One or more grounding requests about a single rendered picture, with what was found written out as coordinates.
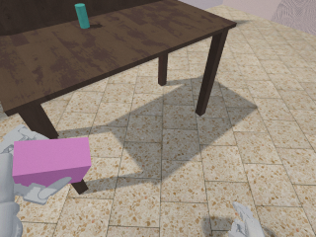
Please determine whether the left robot forearm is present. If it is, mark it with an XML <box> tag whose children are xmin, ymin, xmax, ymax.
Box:
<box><xmin>0</xmin><ymin>201</ymin><xmax>24</xmax><ymax>237</ymax></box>

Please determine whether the table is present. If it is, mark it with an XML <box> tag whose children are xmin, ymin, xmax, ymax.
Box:
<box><xmin>0</xmin><ymin>0</ymin><xmax>237</xmax><ymax>195</ymax></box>

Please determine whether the robot right hand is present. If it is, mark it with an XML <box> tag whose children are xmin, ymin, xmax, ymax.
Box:
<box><xmin>228</xmin><ymin>201</ymin><xmax>266</xmax><ymax>237</ymax></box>

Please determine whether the robot left hand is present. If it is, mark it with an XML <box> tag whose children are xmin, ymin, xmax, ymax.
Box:
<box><xmin>0</xmin><ymin>123</ymin><xmax>72</xmax><ymax>205</ymax></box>

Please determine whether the sponge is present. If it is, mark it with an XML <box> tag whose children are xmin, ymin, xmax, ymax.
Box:
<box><xmin>12</xmin><ymin>137</ymin><xmax>92</xmax><ymax>188</ymax></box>

